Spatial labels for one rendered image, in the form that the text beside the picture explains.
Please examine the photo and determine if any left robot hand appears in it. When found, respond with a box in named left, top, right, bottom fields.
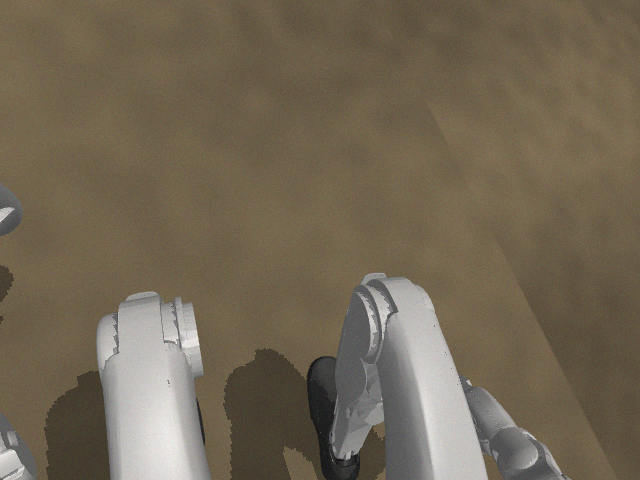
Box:
left=0, top=207, right=18, bottom=236

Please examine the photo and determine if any left robot arm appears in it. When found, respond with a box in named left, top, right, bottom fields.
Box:
left=0, top=413, right=38, bottom=480

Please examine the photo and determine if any right robot foot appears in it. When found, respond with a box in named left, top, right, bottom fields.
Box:
left=307, top=356, right=360, bottom=480

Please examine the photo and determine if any cup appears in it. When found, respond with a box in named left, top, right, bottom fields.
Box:
left=0, top=181, right=23, bottom=236

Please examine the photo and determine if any right robot arm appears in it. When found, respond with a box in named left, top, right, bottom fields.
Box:
left=489, top=427, right=571, bottom=480

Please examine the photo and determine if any right robot hand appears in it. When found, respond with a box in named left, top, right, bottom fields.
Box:
left=458, top=374, right=517, bottom=456

